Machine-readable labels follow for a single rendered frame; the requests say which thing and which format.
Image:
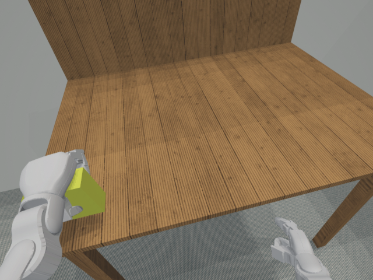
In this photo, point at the right robot hand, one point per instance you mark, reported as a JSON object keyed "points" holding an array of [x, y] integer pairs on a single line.
{"points": [[285, 250]]}

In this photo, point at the robot right forearm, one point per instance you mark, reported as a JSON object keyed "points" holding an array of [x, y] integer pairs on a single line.
{"points": [[309, 267]]}

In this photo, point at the table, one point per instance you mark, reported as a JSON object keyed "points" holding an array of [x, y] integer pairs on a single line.
{"points": [[192, 109]]}

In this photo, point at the robot left forearm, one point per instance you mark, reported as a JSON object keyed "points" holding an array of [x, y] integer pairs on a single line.
{"points": [[35, 252]]}

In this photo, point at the left robot hand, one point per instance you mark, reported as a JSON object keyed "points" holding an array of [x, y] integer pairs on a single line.
{"points": [[53, 174]]}

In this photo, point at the sponge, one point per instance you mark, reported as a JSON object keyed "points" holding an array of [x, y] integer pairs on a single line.
{"points": [[85, 192]]}

